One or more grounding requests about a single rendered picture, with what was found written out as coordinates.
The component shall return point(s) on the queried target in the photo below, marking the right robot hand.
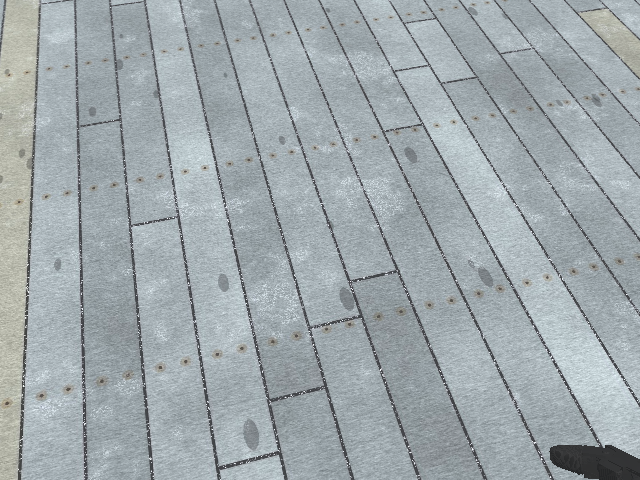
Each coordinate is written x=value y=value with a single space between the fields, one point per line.
x=609 y=463

